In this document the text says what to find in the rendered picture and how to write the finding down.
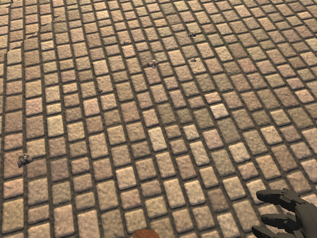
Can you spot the robot right hand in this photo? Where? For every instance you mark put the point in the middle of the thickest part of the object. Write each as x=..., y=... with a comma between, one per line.
x=301, y=225

